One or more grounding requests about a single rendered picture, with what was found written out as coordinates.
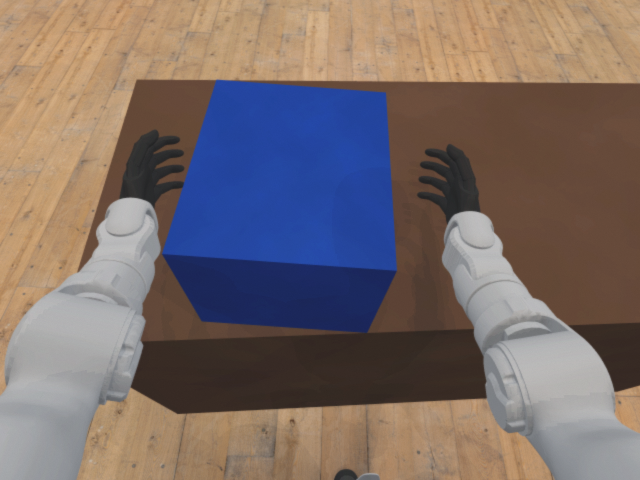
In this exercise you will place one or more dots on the left robot hand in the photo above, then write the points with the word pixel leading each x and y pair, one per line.
pixel 140 177

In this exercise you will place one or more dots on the robot right forearm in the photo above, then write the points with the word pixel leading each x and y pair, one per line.
pixel 492 296

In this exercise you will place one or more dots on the right robot hand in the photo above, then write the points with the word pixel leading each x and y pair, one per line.
pixel 460 191

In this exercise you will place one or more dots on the robot left forearm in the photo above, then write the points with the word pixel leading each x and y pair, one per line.
pixel 120 271

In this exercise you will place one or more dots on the pedestal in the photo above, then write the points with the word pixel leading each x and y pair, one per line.
pixel 557 167

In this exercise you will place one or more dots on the carton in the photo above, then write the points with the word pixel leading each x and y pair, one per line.
pixel 285 217

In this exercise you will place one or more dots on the robot right upper arm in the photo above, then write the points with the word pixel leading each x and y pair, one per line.
pixel 552 389

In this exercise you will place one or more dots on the robot left upper arm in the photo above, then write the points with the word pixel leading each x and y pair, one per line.
pixel 75 354

